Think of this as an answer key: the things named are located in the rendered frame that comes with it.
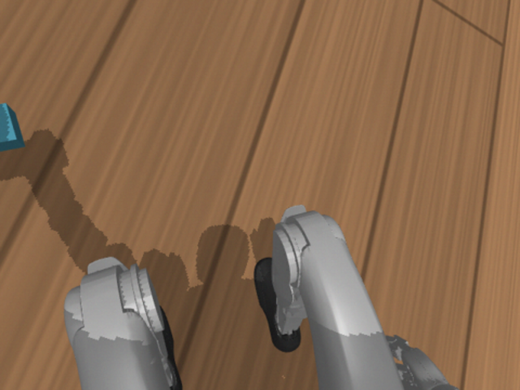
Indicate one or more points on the small box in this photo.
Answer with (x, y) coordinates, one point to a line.
(10, 134)

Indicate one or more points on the right robot hand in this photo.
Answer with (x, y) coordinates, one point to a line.
(418, 372)

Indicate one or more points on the right robot foot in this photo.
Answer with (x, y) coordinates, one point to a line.
(267, 300)

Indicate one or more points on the left robot foot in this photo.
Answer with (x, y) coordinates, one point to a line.
(169, 342)

